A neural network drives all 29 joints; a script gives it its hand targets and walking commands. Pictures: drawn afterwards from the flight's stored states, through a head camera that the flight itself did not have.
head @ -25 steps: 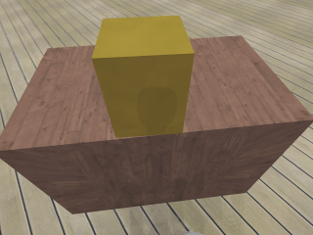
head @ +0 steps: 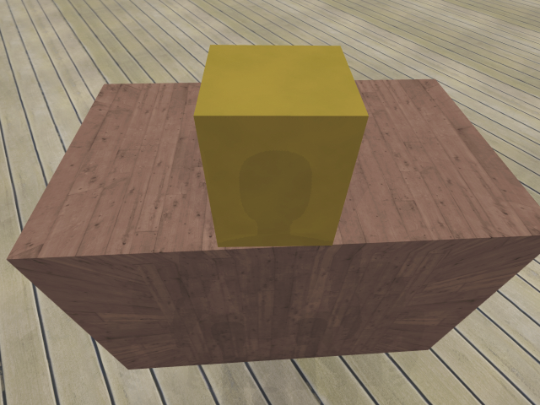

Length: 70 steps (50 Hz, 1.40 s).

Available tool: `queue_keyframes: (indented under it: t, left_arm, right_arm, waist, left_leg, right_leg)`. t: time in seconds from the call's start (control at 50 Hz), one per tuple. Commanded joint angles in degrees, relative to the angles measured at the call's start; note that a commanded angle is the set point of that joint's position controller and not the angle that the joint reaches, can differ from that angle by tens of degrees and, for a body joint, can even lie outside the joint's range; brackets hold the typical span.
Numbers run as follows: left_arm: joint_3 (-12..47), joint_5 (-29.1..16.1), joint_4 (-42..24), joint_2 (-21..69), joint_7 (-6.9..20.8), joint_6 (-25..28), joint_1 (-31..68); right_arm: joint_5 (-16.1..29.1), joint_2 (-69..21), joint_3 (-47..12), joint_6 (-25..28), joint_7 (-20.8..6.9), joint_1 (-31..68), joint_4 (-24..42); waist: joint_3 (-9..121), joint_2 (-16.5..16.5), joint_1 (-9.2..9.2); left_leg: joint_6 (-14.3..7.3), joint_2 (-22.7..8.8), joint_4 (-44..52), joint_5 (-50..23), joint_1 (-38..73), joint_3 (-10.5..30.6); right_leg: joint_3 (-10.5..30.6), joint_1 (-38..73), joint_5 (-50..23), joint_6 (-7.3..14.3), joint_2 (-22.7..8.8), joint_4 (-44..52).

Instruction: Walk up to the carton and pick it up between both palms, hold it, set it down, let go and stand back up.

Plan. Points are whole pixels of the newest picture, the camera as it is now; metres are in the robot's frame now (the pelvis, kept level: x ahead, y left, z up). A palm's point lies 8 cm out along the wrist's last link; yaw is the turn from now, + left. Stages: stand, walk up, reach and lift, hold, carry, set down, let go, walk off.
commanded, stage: walk up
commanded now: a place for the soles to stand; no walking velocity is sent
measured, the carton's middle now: (275, 152) +0.51 +0.00 +0.10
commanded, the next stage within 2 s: reach and lift in 1.86 s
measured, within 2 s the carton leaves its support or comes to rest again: neither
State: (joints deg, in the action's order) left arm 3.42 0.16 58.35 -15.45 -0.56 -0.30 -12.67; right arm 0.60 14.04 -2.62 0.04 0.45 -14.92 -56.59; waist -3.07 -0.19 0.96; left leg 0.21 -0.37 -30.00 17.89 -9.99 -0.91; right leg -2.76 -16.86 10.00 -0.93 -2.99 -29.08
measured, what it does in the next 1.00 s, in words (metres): shifts its weight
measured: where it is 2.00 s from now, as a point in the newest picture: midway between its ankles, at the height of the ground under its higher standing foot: outside the picture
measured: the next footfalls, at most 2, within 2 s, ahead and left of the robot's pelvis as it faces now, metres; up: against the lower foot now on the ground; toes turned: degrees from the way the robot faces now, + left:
none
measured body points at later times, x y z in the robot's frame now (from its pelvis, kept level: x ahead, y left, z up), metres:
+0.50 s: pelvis +0.02 -0.01 +0.00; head +0.02 -0.01 +0.45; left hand +0.03 +0.25 -0.15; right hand +0.00 -0.26 -0.15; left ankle -0.01 +0.12 -0.73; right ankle +0.06 -0.13 -0.73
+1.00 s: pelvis +0.07 +0.00 -0.01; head +0.08 +0.01 +0.44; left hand +0.11 +0.26 -0.16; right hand +0.09 -0.25 -0.15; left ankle -0.01 +0.12 -0.73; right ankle +0.06 -0.13 -0.73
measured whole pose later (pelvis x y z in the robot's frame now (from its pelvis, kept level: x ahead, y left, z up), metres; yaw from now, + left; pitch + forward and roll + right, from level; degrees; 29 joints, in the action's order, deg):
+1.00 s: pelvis +0.07 +0.00 -0.01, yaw +3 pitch -1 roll -1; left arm 2.0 1.8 56.1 -14.0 -0.8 0.0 -13.9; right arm -0.8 13.3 -1.5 0.9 1.5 -19.5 -56.4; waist -1.7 0.2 0.2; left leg -0.1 0.4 -34.1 25.5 -7.5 3.1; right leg -3.2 -14.4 19.7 -1.6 -2.7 -35.4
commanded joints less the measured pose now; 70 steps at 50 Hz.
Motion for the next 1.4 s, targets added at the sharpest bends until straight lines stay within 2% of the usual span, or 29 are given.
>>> queue_keyframes:
  t: [0.0,0.28,0.3,0.32,0.34,0.36,0.42,0.52,0.58,0.62,0.68,0.72,0.8,0.94,1.02,1.1,1.14,1.18,1.22,1.24,1.26,1.28,1.34,1.38]
  left_arm:
    - [-1.1,-0.1,-2.0,-7.1,-0.4,1.1,-0.5]
    - [-1.2,-0.1,-0.3,-7.8,-0.6,0.9,-2.2]
    - [-1.3,1.6,-0.3,-6.8,-0.1,0.9,-6.7]
    - [-2.0,1.7,-0.6,-7.9,-0.2,0.5,-5.5]
    - [-2.2,1.6,-0.9,-8.1,-0.2,0.3,-5.0]
    - [-2.0,1.4,-0.9,-7.0,-0.1,0.4,-5.1]
    - [-2.2,1.4,-1.9,-7.1,-0.3,0.8,-4.4]
    - [-1.9,1.2,-2.5,-5.8,-0.3,1.6,-5.5]
    - [-1.8,1.4,-2.3,-5.8,-0.4,2.1,-6.4]
    - [-2.0,1.5,-2.4,-6.1,-0.4,2.3,-7.2]
    - [-2.4,1.6,-2.6,-6.4,-0.5,2.4,-7.9]
    - [-2.6,1.6,-2.8,-6.5,-0.6,2.1,-7.9]
    - [-2.9,1.6,-3.4,-6.2,-0.6,1.4,-6.6]
    - [-2.6,1.7,-4.7,-4.8,-0.6,0.9,-3.5]
    - [-3.2,1.6,-4.5,-5.8,-0.6,0.9,-4.3]
    - [-3.9,1.4,-3.9,-7.5,-0.6,0.5,-5.4]
    - [-4.0,1.4,-3.9,-7.9,-0.6,0.2,-4.2]
    - [-3.5,1.5,-4.2,-6.9,-0.4,0.0,-1.8]
    - [-2.4,1.6,-4.7,-4.4,-0.3,0.0,0.3]
    - [-1.9,1.7,-4.8,-3.3,-0.3,0.1,0.6]
    - [-1.7,1.9,-4.6,-3.2,-0.4,0.3,0.0]
    - [-1.7,1.9,-4.2,-3.7,-0.4,0.5,-0.7]
    - [-2.3,1.6,-2.7,-5.9,-0.5,1.2,-3.9]
    - [-2.8,1.4,-1.9,-6.9,-0.5,1.2,-5.8]
  right_arm:
    - [-0.1,8.1,1.6,0.4,0.3,-2.5,1.2]
    - [-0.2,8.0,1.1,0.5,0.5,-2.9,-0.9]
    - [-1.4,7.1,1.3,0.6,0.0,-9.0,-1.8]
    - [-1.5,7.6,1.8,0.4,0.1,-7.9,-1.8]
    - [-1.5,7.6,1.9,0.3,0.1,-7.2,-1.5]
    - [-1.5,7.5,2.0,0.4,0.1,-6.2,-1.0]
    - [-1.3,7.3,2.2,0.9,0.2,-7.7,-0.7]
    - [-1.1,7.6,2.2,1.3,0.3,-8.8,-1.1]
    - [-1.5,6.8,1.8,1.6,0.3,-10.0,-1.6]
    - [-1.7,6.9,1.7,1.9,0.5,-10.9,-1.6]
    - [-1.9,6.5,1.6,1.8,0.9,-11.8,-1.5]
    - [-1.9,6.4,1.7,1.6,1.2,-12.0,-1.2]
    - [-1.8,6.4,2.0,1.3,1.4,-12.2,-0.6]
    - [-1.3,7.7,3.1,1.0,1.5,-11.0,0.9]
    - [-1.5,7.4,3.2,0.9,1.5,-9.6,1.9]
    - [-1.9,6.5,2.9,0.8,1.6,-8.7,2.9]
    - [-2.0,6.1,2.7,0.8,1.5,-9.1,3.2]
    - [-1.6,6.5,2.9,1.0,1.5,-10.1,2.9]
    - [-0.9,8.2,3.5,1.2,1.4,-10.6,2.5]
    - [-0.7,8.9,3.8,1.2,1.4,-9.8,2.5]
    - [-0.7,9.2,3.9,1.2,1.3,-9.1,2.4]
    - [-0.9,8.8,3.8,1.1,1.3,-8.5,2.4]
    - [-1.3,7.5,3.1,1.2,1.1,-8.6,2.0]
    - [-1.5,6.7,2.7,1.2,1.2,-8.7,1.9]
  waist:
    - [0.7,0.2,-0.70]
    - [0.3,-0.3,-0.39]
    - [4.8,-0.4,-1.05]
    - [-0.4,-0.4,-0.93]
    - [-3.0,-0.3,-0.83]
    - [-4.4,-0.1,-0.54]
    - [-3.9,-0.4,-0.88]
    - [-3.9,1.3,-0.27]
    - [-2.5,0.4,-0.24]
    - [0.8,0.0,-0.39]
    - [4.0,-0.3,-0.66]
    - [4.1,-0.4,-0.68]
    - [2.2,0.3,-1.02]
    - [0.0,3.2,-1.17]
    - [0.9,1.3,-0.42]
    - [1.4,-1.4,0.28]
    - [0.8,-1.8,-0.17]
    - [-0.3,0.2,-1.10]
    - [-1.6,4.6,-1.67]
    - [-2.6,6.2,-1.54]
    - [-2.7,6.3,-1.21]
    - [-2.5,5.8,-0.90]
    - [0.7,3.0,-0.30]
    - [2.2,0.5,0.04]
  left_leg:
    - [-3.2,-5.7,7.8,-4.9,-4.3,5.8]
    - [-2.7,-4.9,8.0,-2.0,-5.1,5.1]
    - [-3.1,-2.8,9.2,16.1,-5.1,4.8]
    - [-3.1,-2.2,10.0,21.2,-9.0,4.9]
    - [-3.2,-2.4,10.2,20.6,-10.5,5.3]
    - [-3.2,-2.5,10.1,16.3,-10.5,5.5]
    - [-3.4,-2.9,11.0,14.3,-10.8,6.8]
    - [-3.9,-3.7,11.4,9.9,-10.0,8.6]
    - [-3.8,-3.7,8.1,-4.3,-6.9,7.2]
    - [-3.4,-3.7,5.0,-12.3,-4.3,6.4]
    - [-2.5,-3.6,1.7,-17.7,-2.7,5.6]
    - [-2.1,-3.5,0.4,-19.0,-2.9,5.4]
    - [-2.1,-3.5,-0.2,-20.4,-3.1,6.0]
    - [-3.7,-4.2,1.0,-25.0,-1.7,8.5]
    - [-3.3,-3.1,-1.0,-22.9,-4.1,7.8]
    - [-1.7,-1.8,-3.6,-15.1,-7.9,7.1]
    - [-1.3,-1.8,-2.5,-11.9,-8.0,7.5]
    - [-1.9,-2.6,1.2,-13.1,-5.9,9.4]
    - [-3.5,-5.0,6.1,-17.1,-3.2,13.2]
    - [-4.6,-6.2,7.7,-18.6,-2.5,14.8]
    - [-5.5,-6.7,8.2,-18.9,-2.0,15.3]
    - [-5.8,-6.4,7.9,-19.2,-2.2,14.6]
    - [-3.8,-3.1,3.9,-20.9,-3.3,9.6]
    - [-2.8,-2.1,1.3,-17.3,-4.8,8.4]
  right_leg:
    - [5.4,3.1,-2.2,3.5,-4.1,4.6]
    - [7.2,3.1,2.1,3.7,-4.7,7.0]
    - [7.3,5.5,19.4,3.8,-3.5,8.5]
    - [7.6,3.3,24.2,3.6,-2.9,9.0]
    - [8.1,1.9,24.1,3.7,-3.3,9.2]
    - [7.5,1.8,20.0,3.6,-3.0,8.4]
    - [8.0,1.5,18.0,3.4,-2.9,7.8]
    - [6.6,3.2,11.7,3.6,-1.5,5.1]
    - [6.8,5.1,2.6,4.1,-2.4,4.0]
    - [6.9,7.3,-6.1,4.8,-3.3,2.7]
    - [6.5,10.4,-17.0,6.0,-4.4,0.6]
    - [6.2,11.0,-19.4,6.5,-4.8,-0.3]
    - [4.7,9.1,-18.4,6.6,-4.3,-2.1]
    - [1.0,5.3,-12.2,4.5,-1.7,-5.3]
    - [2.3,9.0,-13.6,5.2,-2.8,-4.2]
    - [6.6,12.5,-13.1,7.6,-6.1,-1.0]
    - [7.4,11.5,-10.9,8.0,-7.1,0.0]
    - [4.3,8.4,-8.6,6.3,-4.8,-1.8]
    - [-0.3,4.4,-4.1,3.5,-1.1,-5.3]
    - [-1.1,2.8,-1.3,2.5,-0.1,-5.2]
    - [-1.0,2.7,0.2,2.2,0.1,-4.0]
    - [-0.7,4.0,-0.3,2.3,-0.1,-2.5]
    - [0.8,10.9,-9.1,3.4,-2.2,-0.2]
    - [3.1,14.0,-11.5,4.8,-4.3,1.1]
